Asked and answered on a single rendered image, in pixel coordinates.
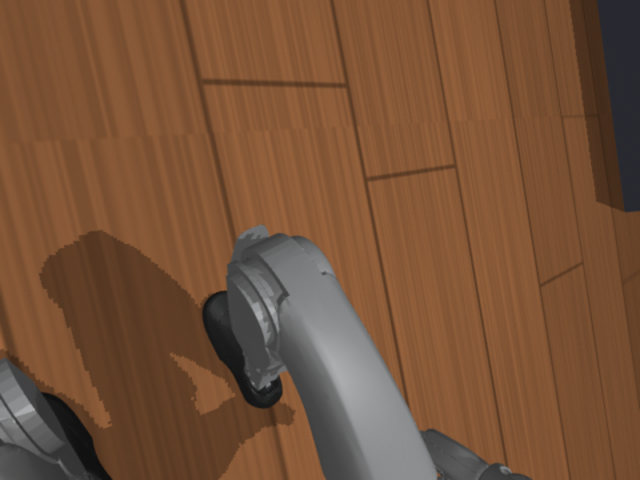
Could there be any right robot hand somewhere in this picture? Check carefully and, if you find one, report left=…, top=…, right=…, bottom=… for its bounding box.
left=420, top=429, right=490, bottom=480

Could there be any left robot foot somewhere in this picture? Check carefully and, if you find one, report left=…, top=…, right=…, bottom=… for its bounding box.
left=41, top=392, right=112, bottom=480

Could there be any right robot arm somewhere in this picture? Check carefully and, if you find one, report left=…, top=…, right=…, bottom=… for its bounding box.
left=479, top=463, right=532, bottom=480

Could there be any right robot foot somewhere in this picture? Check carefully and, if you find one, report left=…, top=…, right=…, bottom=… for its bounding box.
left=202, top=291, right=283, bottom=409

